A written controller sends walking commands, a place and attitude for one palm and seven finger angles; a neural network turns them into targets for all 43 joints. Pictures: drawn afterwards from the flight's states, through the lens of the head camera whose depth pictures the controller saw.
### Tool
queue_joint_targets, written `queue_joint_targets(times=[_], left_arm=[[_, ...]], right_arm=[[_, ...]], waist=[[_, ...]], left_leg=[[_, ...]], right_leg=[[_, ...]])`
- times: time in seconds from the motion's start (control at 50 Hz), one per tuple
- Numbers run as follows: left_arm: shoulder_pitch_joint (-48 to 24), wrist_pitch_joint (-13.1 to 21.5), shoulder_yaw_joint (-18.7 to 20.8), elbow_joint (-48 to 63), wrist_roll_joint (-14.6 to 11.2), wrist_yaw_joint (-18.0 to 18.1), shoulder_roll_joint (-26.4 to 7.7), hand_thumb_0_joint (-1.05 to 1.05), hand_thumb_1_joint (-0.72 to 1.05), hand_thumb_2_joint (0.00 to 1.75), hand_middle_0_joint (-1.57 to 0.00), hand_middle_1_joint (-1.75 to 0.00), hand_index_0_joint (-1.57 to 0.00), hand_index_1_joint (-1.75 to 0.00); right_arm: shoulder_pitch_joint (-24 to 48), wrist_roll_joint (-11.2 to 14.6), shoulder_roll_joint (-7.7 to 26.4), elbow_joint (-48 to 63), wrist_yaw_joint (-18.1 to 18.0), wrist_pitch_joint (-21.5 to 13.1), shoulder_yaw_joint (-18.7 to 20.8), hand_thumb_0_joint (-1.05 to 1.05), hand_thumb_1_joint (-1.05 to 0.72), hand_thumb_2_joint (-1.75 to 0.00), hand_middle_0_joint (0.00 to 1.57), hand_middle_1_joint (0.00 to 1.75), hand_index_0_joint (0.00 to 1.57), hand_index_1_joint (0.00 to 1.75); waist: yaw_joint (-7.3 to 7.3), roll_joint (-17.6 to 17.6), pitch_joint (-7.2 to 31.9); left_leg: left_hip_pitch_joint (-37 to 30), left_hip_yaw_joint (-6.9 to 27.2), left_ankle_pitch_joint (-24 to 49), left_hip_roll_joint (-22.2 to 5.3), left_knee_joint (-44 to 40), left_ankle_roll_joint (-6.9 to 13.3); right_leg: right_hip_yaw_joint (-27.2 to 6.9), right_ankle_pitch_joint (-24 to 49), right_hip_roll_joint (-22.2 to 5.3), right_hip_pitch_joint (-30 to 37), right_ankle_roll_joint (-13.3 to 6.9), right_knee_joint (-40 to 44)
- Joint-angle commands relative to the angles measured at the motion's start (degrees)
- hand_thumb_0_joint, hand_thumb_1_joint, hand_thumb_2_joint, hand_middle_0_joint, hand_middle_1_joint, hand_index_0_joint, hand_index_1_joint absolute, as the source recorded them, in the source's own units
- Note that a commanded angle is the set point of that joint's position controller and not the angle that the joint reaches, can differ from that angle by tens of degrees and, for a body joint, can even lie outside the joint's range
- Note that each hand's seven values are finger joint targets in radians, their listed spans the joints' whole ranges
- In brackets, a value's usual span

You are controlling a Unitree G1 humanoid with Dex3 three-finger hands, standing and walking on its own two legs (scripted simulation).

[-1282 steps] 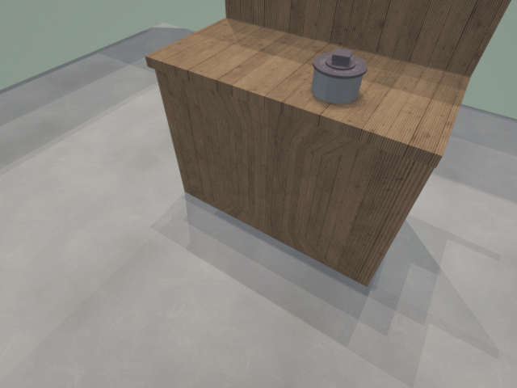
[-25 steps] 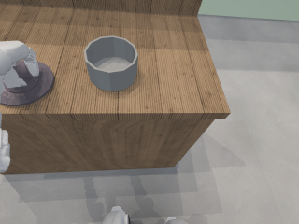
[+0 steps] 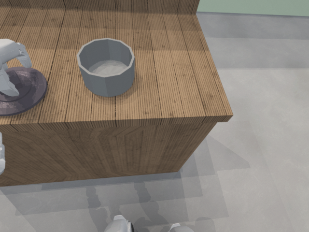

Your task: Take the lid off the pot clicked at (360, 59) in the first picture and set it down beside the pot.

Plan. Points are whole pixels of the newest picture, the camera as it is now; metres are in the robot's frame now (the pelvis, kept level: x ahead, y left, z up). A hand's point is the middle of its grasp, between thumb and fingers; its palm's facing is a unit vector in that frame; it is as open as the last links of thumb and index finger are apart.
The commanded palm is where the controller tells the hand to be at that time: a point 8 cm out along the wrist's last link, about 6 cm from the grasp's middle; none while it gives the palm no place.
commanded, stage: open the fingers wide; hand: left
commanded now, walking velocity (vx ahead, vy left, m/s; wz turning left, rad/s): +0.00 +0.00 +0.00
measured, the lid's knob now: (8, 82) +0.49 +0.34 +0.06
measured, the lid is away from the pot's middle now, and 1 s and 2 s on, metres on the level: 0.25 0.25 0.25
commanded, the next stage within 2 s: raise the empty hand in 0.16 s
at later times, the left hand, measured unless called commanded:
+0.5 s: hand out of the picture +0.48 +0.33 +0.11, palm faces -0.41 -0.12 -0.90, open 11.0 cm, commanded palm +0.52 +0.32 +0.18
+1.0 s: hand out of the picture +0.48 +0.33 +0.17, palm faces -0.36 -0.10 -0.93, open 11.0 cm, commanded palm +0.51 +0.31 +0.23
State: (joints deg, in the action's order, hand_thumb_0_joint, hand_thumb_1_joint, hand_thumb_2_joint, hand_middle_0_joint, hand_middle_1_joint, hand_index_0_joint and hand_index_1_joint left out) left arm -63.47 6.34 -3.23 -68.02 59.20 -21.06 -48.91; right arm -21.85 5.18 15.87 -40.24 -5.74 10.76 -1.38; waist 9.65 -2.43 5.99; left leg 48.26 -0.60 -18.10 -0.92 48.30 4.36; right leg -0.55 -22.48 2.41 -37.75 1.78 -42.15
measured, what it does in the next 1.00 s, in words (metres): stands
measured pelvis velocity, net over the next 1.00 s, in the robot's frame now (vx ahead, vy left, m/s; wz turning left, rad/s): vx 0.00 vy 0.01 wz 0.01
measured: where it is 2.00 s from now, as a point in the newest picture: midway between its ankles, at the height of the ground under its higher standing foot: outside the picture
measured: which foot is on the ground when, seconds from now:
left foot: down 0.00-1.00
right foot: down 0.00-1.00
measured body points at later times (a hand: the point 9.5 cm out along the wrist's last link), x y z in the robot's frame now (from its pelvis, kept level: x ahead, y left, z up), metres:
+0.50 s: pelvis +0.00 +0.00 +0.00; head +0.09 +0.04 +0.44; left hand +0.49 +0.34 +0.16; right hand +0.00 -0.28 -0.10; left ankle +0.04 +0.07 -0.70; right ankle -0.03 -0.16 -0.70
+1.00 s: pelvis +0.00 +0.01 +0.01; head +0.07 +0.04 +0.45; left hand +0.50 +0.33 +0.22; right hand +0.00 -0.27 -0.10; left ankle +0.04 +0.07 -0.70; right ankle -0.03 -0.16 -0.70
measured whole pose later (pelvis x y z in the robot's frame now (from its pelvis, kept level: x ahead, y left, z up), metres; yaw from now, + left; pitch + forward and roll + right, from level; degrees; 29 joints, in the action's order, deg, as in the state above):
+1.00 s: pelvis +0.00 +0.01 +0.01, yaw +0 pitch +15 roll -5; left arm -68.6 3.7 -5.6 -65.6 58.2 -25.4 -48.3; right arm -21.5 5.6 16.1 -40.0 -5.2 10.2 -1.3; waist 8.4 -2.6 6.4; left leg 42.6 -1.1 -16.4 0.1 44.0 5.3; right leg -1.0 -20.5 1.4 -31.8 1.3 -37.2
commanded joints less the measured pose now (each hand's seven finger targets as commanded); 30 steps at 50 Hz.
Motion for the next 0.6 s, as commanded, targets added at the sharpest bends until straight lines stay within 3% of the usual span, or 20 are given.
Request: queue_joint_targets(times=[0.0, 0.02, 0.06, 0.12, 0.18, 0.22, 0.24, 0.26, 0.28, 0.3, 0.34, 0.36, 0.4, 0.42, 0.44, 0.46, 0.5, 0.54, 0.58], left_arm=[[-25.71, 0.42, 4.07, 9.99, -0.45, 2.03, -16.0, 0.0, -0.04, 0.7, -0.37, -0.82, -0.37, -0.82], [-26.17, 0.6, 5.09, 10.5, -0.3, 2.13, -17.8, 0.0, -0.04, 0.7, -0.37, -0.82, -0.37, -0.82], [-27.92, 1.11, 6.2, 13.2, -0.15, 2.49, -19.08, 0.0, -0.04, 0.7, -0.37, -0.82, -0.37, -0.82], [-25.22, 0.9, 5.22, 10.06, 0.24, 2.64, -17.69, 0.0, -0.04, 0.7, -0.37, -0.82, -0.37, -0.82], [-25.03, 1.09, 6.67, 11.83, 0.41, 2.97, -19.16, 0.0, -0.04, 0.7, -0.37, -0.82, -0.37, -0.82], [-24.1, 0.79, 6.14, 11.77, 0.11, 2.67, -17.92, 0.0, -0.04, 0.71, -0.37, -0.81, -0.37, -0.81], [-24.75, 1.3, 5.16, 13.79, -0.63, 2.31, -16.47, 0.0, -0.04, 0.71, -0.37, -0.81, -0.37, -0.81], [-25.75, 0.97, 5.86, 14.42, -0.42, 2.33, -17.44, 0.0, -0.04, 0.71, -0.37, -0.81, -0.37, -0.81], [-25.42, 0.76, 4.75, 13.07, -0.38, 2.09, -16.05, 0.0, -0.04, 0.71, -0.37, -0.81, -0.37, -0.81], [-25.62, 0.66, 5.01, 13.1, -0.66, 1.85, -16.81, 0.0, -0.04, 0.71, -0.37, -0.81, -0.37, -0.81], [-27.24, 1.05, 5.12, 15.38, -1.36, 1.57, -17.09, 0.0, -0.04, 0.71, -0.37, -0.81, -0.37, -0.81], [-27.84, 0.69, 4.92, 13.96, -1.0, 1.52, -17.52, 0.0, -0.04, 0.71, -0.37, -0.81, -0.37, -0.81], [-27.28, 0.24, 3.56, 11.75, -1.36, 1.22, -16.27, 0.0, -0.04, 0.71, -0.37, -0.81, -0.37, -0.81], [-28.56, 0.22, 3.65, 12.98, -1.2, 1.13, -16.89, 0.0, -0.04, 0.71, -0.37, -0.81, -0.37, -0.81], [-29.55, 0.73, 2.98, 15.62, -1.69, 0.96, -15.74, 0.0, -0.04, 0.71, -0.37, -0.81, -0.37, -0.81], [-29.62, 0.28, 2.58, 14.12, -1.13, 0.95, -15.36, 0.0, -0.04, 0.71, -0.37, -0.81, -0.37, -0.81], [-29.72, -0.1, 0.8, 13.97, -1.48, 0.31, -12.94, 0.0, -0.04, 0.71, -0.37, -0.81, -0.37, -0.81], [-29.08, 0.24, 2.39, 14.37, -2.26, -0.01, -14.37, 0.0, -0.04, 0.71, -0.37, -0.81, -0.37, -0.81], [-31.07, -0.45, 2.01, 13.64, -1.68, -0.18, -14.39, 0.0, -0.04, 0.71, -0.37, -0.81, -0.37, -0.81]], right_arm=[[-7.32, -0.44, 11.86, 2.89, -1.21, -0.36, 4.11, 0.0, -0.9, -0.9, 0.2, 0.3, 0.2, 0.3], [-7.11, -0.41, 11.99, 2.95, -1.37, -0.28, 4.03, 0.0, -0.9, -0.9, 0.2, 0.3, 0.2, 0.3], [-7.35, -0.65, 11.89, 3.07, -1.47, -0.29, 4.18, 0.0, -0.9, -0.9, 0.2, 0.3, 0.2, 0.3], [-6.8, -0.42, 11.71, 3.37, -1.41, -0.33, 3.91, 0.0, -0.9, -0.9, 0.2, 0.3, 0.2, 0.3], [-6.82, -0.56, 11.6, 3.6, -1.34, -0.26, 3.95, 0.0, -0.9, -0.9, 0.2, 0.3, 0.2, 0.3], [-7.11, -0.64, 11.62, 3.73, -1.18, -0.1, 4.24, 0.0, -0.9, -0.9, 0.2, 0.3, 0.2, 0.3], [-6.9, -0.49, 11.49, 3.69, -1.18, -0.25, 4.03, 0.0, -0.9, -0.9, 0.2, 0.3, 0.2, 0.3], [-6.84, -0.73, 11.73, 3.55, -0.92, 0.06, 4.41, 0.0, -0.9, -0.9, 0.2, 0.3, 0.2, 0.3], [-6.87, -0.62, 11.62, 3.6, -0.85, 0.14, 4.46, 0.0, -0.9, -0.9, 0.2, 0.3, 0.2, 0.3], [-6.68, -0.49, 11.8, 3.53, -0.89, 0.14, 4.39, 0.0, -0.9, -0.9, 0.2, 0.3, 0.2, 0.3], [-6.33, -0.4, 11.56, 3.71, -1.22, -0.11, 4.09, 0.0, -0.9, -0.9, 0.2, 0.3, 0.2, 0.3], [-6.36, -0.33, 11.88, 3.55, -1.26, -0.01, 4.2, 0.0, -0.9, -0.9, 0.2, 0.3, 0.2, 0.3], [-6.1, -0.06, 11.97, 3.29, -1.33, -0.29, 3.94, 0.0, -0.9, -0.9, 0.2, 0.3, 0.2, 0.3], [-5.98, -0.05, 12.02, 3.29, -1.39, -0.27, 3.96, 0.0, -0.9, -0.9, 0.2, 0.3, 0.2, 0.3], [-5.72, -0.04, 11.7, 3.28, -1.53, -0.52, 3.77, 0.0, -0.9, -0.9, 0.2, 0.3, 0.2, 0.3], [-5.85, -0.24, 11.78, 3.24, -1.34, -0.51, 4.03, 0.0, -0.9, -0.9, 0.2, 0.3, 0.2, 0.3], [-5.63, -0.11, 11.77, 3.02, -1.17, -0.61, 4.08, 0.0, -0.9, -0.9, 0.2, 0.3, 0.2, 0.3], [-5.8, -0.06, 11.62, 3.12, -1.27, -0.82, 3.77, 0.0, -0.9, -0.9, 0.2, 0.3, 0.2, 0.3], [-5.67, -0.17, 11.76, 3.19, -1.11, -0.56, 4.06, 0.0, -0.9, -0.9, 0.2, 0.3, 0.2, 0.3]], waist=[[0.32, -7.06, 22.87], [0.28, -6.64, 23.11], [-0.24, -9.49, 26.74], [-0.01, -8.66, 23.09], [-0.87, -10.0, 25.42], [-0.49, -8.81, 25.81], [-0.75, -10.3, 26.52], [-0.8, -11.03, 27.42], [-0.27, -10.74, 25.95], [-0.2, -9.67, 24.85], [-0.53, -9.35, 25.82], [0.05, -9.43, 25.28], [0.45, -7.69, 21.87], [0.33, -8.43, 22.48], [-0.41, -10.9, 24.13], [-0.17, -12.11, 23.97], [0.13, -12.17, 22.76], [-0.59, -9.96, 24.16], [-0.16, -10.39, 23.89]], left_leg=[[-35.77, 3.95, 17.92, 0.59, -4.03, -0.54], [-34.78, 3.73, 17.15, 0.65, -4.11, -0.5], [-37.56, 3.89, 20.32, 0.47, -3.96, -0.78], [-35.34, 3.68, 18.17, 0.62, -4.04, -0.8], [-37.18, 3.84, 21.47, 0.54, -3.74, -0.9], [-37.67, 3.55, 23.17, 0.56, -3.28, -0.82], [-39.28, 3.6, 26.62, 0.33, -3.19, -1.01], [-40.3, 3.86, 26.69, 0.15, -3.24, -1.22], [-40.08, 3.97, 25.26, 0.38, -3.26, -1.05], [-39.18, 3.87, 23.17, 0.24, -3.64, -0.99], [-39.16, 3.61, 23.6, 0.53, -3.92, -0.62], [-39.18, 3.96, 21.27, 0.31, -4.32, -0.74], [-36.59, 3.92, 16.74, 0.44, -5.25, -0.53], [-36.92, 4.09, 15.63, 0.4, -5.57, -0.55], [-39.71, 4.27, 19.65, 0.18, -5.63, -0.71], [-40.85, 4.67, 19.03, 0.03, -5.65, -1.07], [-41.57, 5.13, 19.26, -0.23, -5.88, -1.14], [-41.45, 4.72, 21.73, 0.02, -5.66, -0.83], [-41.29, 5.26, 19.17, 0.06, -6.27, -0.99]], right_leg=[[3.87, 9.97, 3.75, -8.93, -4.06, 5.93], [3.71, 10.36, 3.58, -7.88, -3.99, 5.86], [3.44, 11.19, 3.63, -7.46, -3.91, 5.51], [3.76, 10.21, 3.62, -8.69, -4.01, 5.68], [3.66, 11.46, 3.66, -7.81, -4.16, 5.46], [3.75, 12.66, 3.76, -7.8, -3.94, 5.55], [4.02, 13.22, 3.77, -8.03, -4.01, 5.2], [3.74, 13.15, 3.86, -8.1, -3.93, 5.46], [3.8, 12.42, 3.9, -9.08, -3.94, 5.96], [3.85, 11.81, 3.81, -8.6, -3.94, 6.22], [3.89, 12.27, 3.79, -7.0, -3.93, 6.2], [3.56, 11.38, 3.73, -7.66, -3.79, 6.62], [3.79, 9.82, 3.53, -7.78, -3.81, 7.19], [3.67, 9.42, 3.41, -7.72, -3.88, 7.32], [4.07, 9.72, 3.46, -8.08, -4.09, 6.92], [3.92, 8.79, 3.58, -9.23, -4.1, 7.25], [4.1, 8.72, 3.58, -10.3, -4.17, 7.7], [4.27, 10.02, 3.65, -8.09, -4.07, 7.41], [4.08, 9.23, 3.56, -8.49, -4.06, 7.92]])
